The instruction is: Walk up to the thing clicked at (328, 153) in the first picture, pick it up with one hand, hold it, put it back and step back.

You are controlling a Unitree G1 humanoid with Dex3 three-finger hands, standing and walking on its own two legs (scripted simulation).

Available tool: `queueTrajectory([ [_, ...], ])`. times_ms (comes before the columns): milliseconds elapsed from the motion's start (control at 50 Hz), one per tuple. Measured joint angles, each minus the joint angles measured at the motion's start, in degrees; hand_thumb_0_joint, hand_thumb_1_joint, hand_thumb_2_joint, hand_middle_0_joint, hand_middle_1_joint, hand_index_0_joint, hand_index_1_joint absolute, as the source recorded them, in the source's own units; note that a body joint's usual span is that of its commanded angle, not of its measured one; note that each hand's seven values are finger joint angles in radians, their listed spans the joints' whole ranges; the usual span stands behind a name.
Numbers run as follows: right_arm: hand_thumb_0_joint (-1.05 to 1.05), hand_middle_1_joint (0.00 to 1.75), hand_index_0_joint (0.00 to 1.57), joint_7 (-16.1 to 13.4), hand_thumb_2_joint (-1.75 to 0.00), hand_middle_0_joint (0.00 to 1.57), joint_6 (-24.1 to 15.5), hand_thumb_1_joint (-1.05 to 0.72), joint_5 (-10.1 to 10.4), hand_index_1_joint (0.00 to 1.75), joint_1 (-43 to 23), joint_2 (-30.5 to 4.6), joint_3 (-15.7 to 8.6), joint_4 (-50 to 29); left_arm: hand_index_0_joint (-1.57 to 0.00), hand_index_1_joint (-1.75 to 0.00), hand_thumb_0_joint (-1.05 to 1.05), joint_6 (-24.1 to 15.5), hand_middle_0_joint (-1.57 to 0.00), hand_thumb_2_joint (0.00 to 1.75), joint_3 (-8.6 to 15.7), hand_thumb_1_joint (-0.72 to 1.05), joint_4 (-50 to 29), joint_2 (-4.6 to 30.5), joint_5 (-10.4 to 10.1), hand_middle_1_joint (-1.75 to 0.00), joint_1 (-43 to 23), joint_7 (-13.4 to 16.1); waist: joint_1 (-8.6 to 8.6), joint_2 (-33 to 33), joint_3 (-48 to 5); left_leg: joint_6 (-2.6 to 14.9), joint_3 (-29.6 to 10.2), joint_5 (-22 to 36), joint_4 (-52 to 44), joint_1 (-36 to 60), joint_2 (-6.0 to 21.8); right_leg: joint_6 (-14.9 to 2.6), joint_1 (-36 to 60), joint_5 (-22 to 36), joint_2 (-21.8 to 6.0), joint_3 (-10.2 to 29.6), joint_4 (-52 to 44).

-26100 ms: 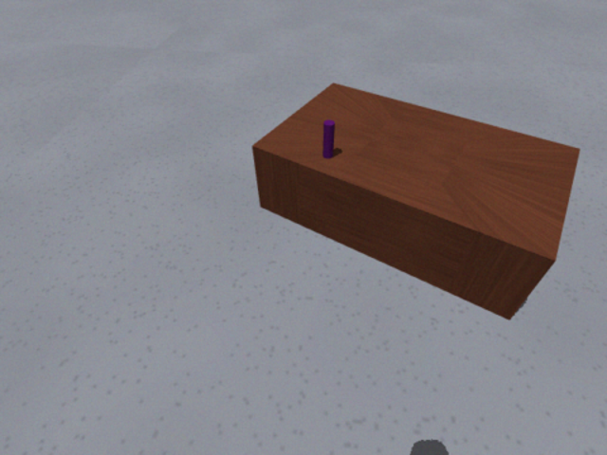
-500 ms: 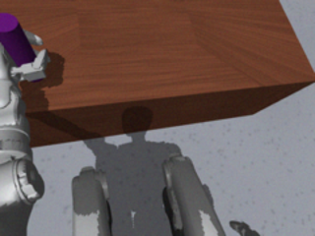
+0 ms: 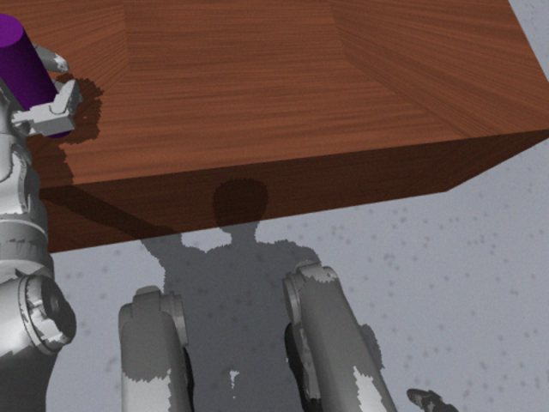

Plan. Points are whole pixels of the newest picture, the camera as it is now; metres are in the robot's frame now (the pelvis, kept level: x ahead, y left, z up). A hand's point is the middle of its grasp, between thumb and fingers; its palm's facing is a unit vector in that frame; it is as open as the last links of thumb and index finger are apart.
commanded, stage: loosen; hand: left
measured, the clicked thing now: (32, 86) +0.55 +0.23 +0.03
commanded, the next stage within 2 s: open in 0.02 s
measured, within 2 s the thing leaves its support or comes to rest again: rests again in 0.18 s
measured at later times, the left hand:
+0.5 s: hand (41, 90) +0.55 +0.22 +0.02, palm faces +0.13 -0.99 -0.05, open 9.5 cm
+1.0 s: hand out of the picture +0.56 +0.27 +0.09, palm faces +0.25 -0.96 -0.07, open 15.1 cm
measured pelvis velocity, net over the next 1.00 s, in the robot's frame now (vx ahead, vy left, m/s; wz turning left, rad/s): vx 0.00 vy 0.00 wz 0.00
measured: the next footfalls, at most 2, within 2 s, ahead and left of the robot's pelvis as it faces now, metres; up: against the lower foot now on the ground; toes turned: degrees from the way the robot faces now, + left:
none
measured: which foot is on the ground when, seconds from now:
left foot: down 0.00-1.00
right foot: down 0.00-1.00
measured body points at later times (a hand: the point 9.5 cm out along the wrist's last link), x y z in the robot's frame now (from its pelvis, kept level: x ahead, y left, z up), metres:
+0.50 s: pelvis +0.00 +0.00 +0.00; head +0.22 +0.04 +0.39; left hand +0.54 +0.28 +0.03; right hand +0.05 -0.27 -0.12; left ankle +0.09 +0.14 -0.39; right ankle +0.09 -0.14 -0.39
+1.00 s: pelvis +0.00 +0.00 +0.02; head +0.21 +0.04 +0.42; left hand +0.54 +0.32 +0.10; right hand +0.06 -0.26 -0.10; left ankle +0.09 +0.14 -0.39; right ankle +0.09 -0.14 -0.39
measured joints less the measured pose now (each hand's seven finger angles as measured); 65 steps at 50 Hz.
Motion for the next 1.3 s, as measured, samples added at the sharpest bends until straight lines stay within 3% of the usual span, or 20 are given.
queueTrajectory([
  [80, 0.00, 0.30, 0.20, 0.0, -0.89, 0.20, 0.1, -0.92, 0.2, 0.30, 0.2, 0.0, 0.0, 0.2, -1.04, -1.07, 0.03, -0.2, -1.02, 0.96, 1.3, 0.17, 0.1, -0.3, -1.2, -1.09, 0.0, -0.5, 0.05, -0.1, 0.0, 0.04, 0.0, -0.2, 0.3, -0.1, 0.1, 0.10, -0.2, -0.1, 0.1, 0.0, 0.3],
  [260, 0.00, 0.30, 0.20, -0.2, -0.89, 0.20, 0.5, -0.92, 0.2, 0.30, 0.5, 0.0, -0.6, 0.8, -1.03, -0.93, 0.02, -0.9, -1.01, 0.72, 1.3, 0.09, -1.8, -0.2, -1.4, -0.96, 0.2, -0.9, 0.45, -0.4, -0.1, -0.03, 0.1, -0.3, 0.3, -0.1, 0.1, 0.00, -0.3, -0.3, 0.0, 0.2, 0.4],
  [740, 0.00, 0.30, 0.20, -0.2, -0.89, 0.20, 0.3, -0.91, 0.1, 0.30, -0.7, -0.1, -0.4, -1.3, -0.54, -0.39, 0.00, -0.1, -0.53, 0.29, -0.1, -0.17, -1.3, -0.3, -1.2, -0.42, -1.4, -0.6, 0.99, -0.8, 0.0, 0.13, 0.1, -0.1, 0.5, -0.4, -0.2, 0.05, -0.3, -0.2, -0.1, 0.1, 0.5],
  [840, 0.01, 0.30, 0.20, -0.5, -0.89, 0.20, 0.7, -0.91, 0.5, 0.30, -0.9, 0.1, -0.2, -1.7, -0.40, -0.29, 0.00, 1.2, -0.39, 0.23, 1.4, -0.24, -3.8, -0.3, -1.4, -0.32, -0.8, -0.8, 0.95, -0.5, 0.1, 0.18, 0.0, -0.3, 0.4, 0.1, -0.1, 0.19, 0.3, -0.2, -0.1, 0.1, 0.2],
  [1000, 0.01, 0.30, 0.20, -1.7, -0.90, 0.20, 2.1, -0.91, 1.9, 0.30, -0.3, 1.0, 0.1, -2.0, -0.28, -0.22, -0.01, 5.8, -0.27, 0.20, 5.0, -0.30, -8.0, 4.3, -1.4, -0.24, -0.4, -0.1, 0.92, 0.4, -0.9, 0.24, 0.3, -0.1, -3.6, 4.4, 0.4, 0.07, 4.4, 0.2, -0.2, -0.2, -3.9],
  [1140, 0.01, 0.30, 0.20, -2.6, -0.90, 0.20, 1.2, -0.90, 3.3, 0.30, 1.1, 0.5, 0.1, -0.7, -0.21, -0.15, -0.01, 10.2, -0.19, 0.15, 2.0, -0.32, -1.4, 9.6, -2.5, -0.18, -2.1, -4.1, 1.40, 1.0, -1.3, 0.97, 0.9, 0.9, -11.4, 11.2, 1.1, -0.31, 11.2, 1.9, -0.3, -0.5, -12.2],
  [1180, 0.01, 0.30, 0.20, -2.5, -0.89, 0.20, 1.9, -0.89, 3.3, 0.30, 1.8, 0.1, -0.3, -1.5, -0.17, -0.12, -0.01, 12.2, -0.15, 0.13, 0.9, -0.34, -1.6, 10.1, 0.9, -0.14, -2.1, -3.4, 1.41, 0.8, -0.8, 0.87, 1.2, 1.4, -13.7, 13.5, 1.2, -0.30, 13.4, 2.4, -0.3, -0.4, -14.6],
  [1220, 0.01, 0.31, 0.20, -2.4, -0.89, 0.20, 2.9, -0.88, 3.7, 0.30, 2.0, -0.2, -0.4, -2.2, -0.14, -0.09, -0.01, 14.1, -0.13, 0.10, -0.3, -0.35, -1.0, 10.3, 3.0, -0.12, -2.7, -1.6, 1.39, 0.5, -0.1, 1.04, 1.5, 1.9, -16.5, 16.2, 1.3, -0.21, 16.1, 3.1, -0.4, -0.4, -17.5],
  [1300, 0.01, 0.31, 0.20, -2.3, -0.89, 0.20, 4.0, -0.87, 4.1, 0.30, 2.2, -0.4, -0.3, -3.0, -0.10, -0.06, -0.01, 16.9, -0.09, 0.08, 1.0, -0.39, 0.3, 11.0, 6.4, -0.08, -1.4, 1.6, 0.46, 0.1, 0.2, 1.34, 1.8, 3.0, -22.4, 21.8, 1.9, -0.20, 21.9, 4.7, -0.3, -0.7, -24.1],
])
